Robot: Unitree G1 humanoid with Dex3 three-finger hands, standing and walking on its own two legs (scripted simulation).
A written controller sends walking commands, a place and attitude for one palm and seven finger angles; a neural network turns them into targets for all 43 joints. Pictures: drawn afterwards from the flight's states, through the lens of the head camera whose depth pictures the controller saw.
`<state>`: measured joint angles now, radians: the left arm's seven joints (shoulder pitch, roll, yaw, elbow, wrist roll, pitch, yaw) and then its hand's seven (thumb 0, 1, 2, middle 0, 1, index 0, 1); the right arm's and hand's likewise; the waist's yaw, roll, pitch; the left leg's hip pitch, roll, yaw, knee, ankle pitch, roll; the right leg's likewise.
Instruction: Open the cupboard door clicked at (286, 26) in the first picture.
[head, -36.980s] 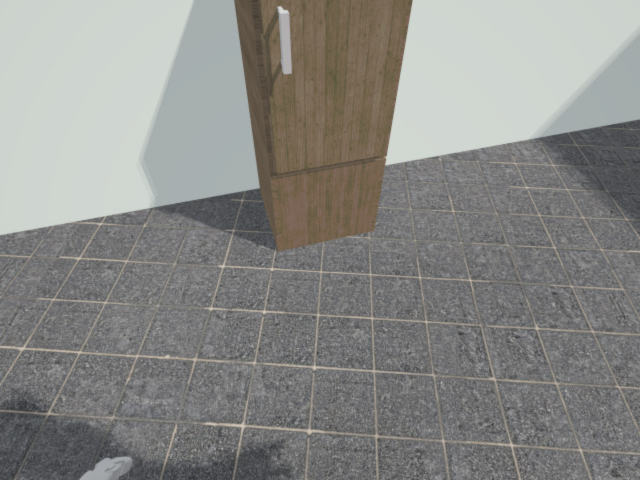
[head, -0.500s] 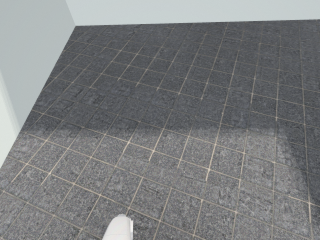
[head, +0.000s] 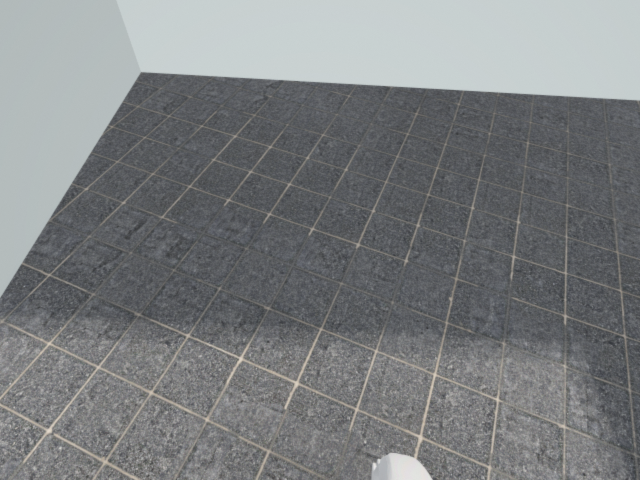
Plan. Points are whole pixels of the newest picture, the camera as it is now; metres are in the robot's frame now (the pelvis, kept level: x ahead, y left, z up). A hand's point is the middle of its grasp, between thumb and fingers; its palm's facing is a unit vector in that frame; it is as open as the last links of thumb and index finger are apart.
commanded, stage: turn to face it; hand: left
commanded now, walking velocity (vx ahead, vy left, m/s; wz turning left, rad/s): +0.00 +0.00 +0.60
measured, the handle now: out of the picture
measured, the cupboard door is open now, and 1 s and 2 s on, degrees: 45 45 45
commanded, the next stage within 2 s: none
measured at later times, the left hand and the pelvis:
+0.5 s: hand (249, 445) +0.18 +0.11 -0.14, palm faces +0.29 -0.93 -0.23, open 7.3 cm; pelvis +0.11 -0.08 +0.00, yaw +19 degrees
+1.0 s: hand out of the picture +0.00 +0.15 -0.17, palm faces +0.61 -0.75 -0.26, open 7.4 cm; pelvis +0.09 -0.06 +0.00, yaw +37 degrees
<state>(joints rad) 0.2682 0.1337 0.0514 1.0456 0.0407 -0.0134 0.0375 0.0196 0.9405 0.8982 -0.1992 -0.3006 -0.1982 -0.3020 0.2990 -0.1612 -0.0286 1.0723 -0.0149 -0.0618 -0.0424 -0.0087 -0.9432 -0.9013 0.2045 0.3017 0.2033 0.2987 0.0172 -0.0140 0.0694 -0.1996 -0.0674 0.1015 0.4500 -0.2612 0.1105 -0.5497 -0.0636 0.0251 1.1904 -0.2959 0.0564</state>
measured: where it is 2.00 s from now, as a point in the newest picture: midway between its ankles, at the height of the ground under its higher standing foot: outside the picture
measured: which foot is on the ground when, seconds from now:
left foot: down 0.00-0.30, up 0.32-0.80, down 0.82-1.00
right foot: up 0.00-0.26, down 0.28-0.82, up 0.84-1.00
